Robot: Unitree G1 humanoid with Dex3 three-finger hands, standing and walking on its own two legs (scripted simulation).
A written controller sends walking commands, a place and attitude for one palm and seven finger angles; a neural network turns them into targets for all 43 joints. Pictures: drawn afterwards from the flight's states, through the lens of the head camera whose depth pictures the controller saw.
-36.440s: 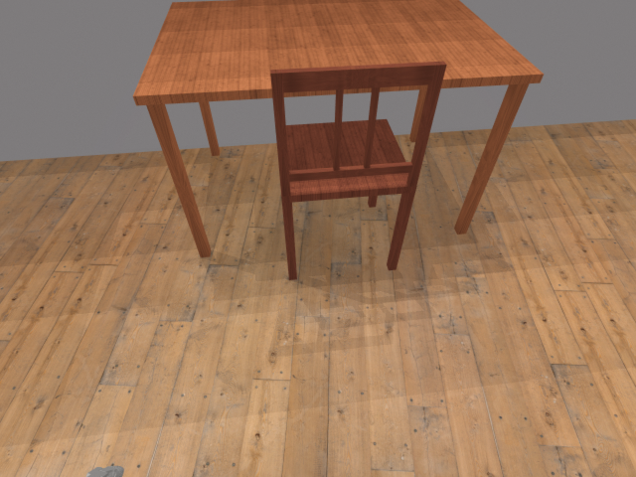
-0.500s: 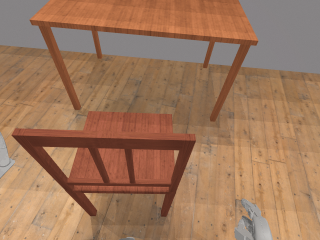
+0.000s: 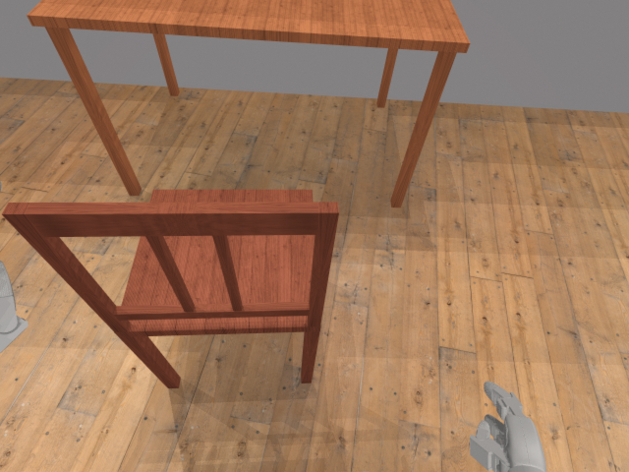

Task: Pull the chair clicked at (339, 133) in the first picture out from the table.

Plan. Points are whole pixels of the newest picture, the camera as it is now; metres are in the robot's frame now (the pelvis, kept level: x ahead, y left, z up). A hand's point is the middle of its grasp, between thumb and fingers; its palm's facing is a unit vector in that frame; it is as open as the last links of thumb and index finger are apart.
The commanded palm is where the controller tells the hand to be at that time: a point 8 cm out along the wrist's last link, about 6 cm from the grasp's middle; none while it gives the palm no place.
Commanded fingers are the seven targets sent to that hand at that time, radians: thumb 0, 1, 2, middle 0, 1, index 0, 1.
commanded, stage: stop stepping back and stand still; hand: left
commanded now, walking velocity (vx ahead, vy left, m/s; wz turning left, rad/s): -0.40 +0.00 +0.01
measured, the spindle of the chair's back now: (173, 275) +0.42 +0.25 -0.11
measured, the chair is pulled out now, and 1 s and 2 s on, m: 0.60 0.60 0.60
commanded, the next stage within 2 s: let the arm hang, fingers relaxed in 0.82 s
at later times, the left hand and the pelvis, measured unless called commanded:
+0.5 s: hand out of the picture +0.07 +0.25 +0.17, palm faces +0.44 -0.77 -0.47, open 7.4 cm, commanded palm +0.01 +0.29 +0.19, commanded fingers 0.00 0.90 0.90 -0.20 -0.30 -0.20 -0.30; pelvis -0.11 -0.02 +0.01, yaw +3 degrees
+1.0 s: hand out of the picture +0.06 +0.26 +0.09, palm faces +0.39 -0.81 -0.45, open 7.4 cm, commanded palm none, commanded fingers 0.00 0.90 0.90 -0.20 -0.30 -0.20 -0.30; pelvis -0.13 -0.02 +0.00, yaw +5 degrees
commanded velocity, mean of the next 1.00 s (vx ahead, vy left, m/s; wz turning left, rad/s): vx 0.11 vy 0.03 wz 0.00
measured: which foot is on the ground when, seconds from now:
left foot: down 0.00-0.18, up 0.20-0.36, down 0.38-1.00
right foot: down 0.00-1.00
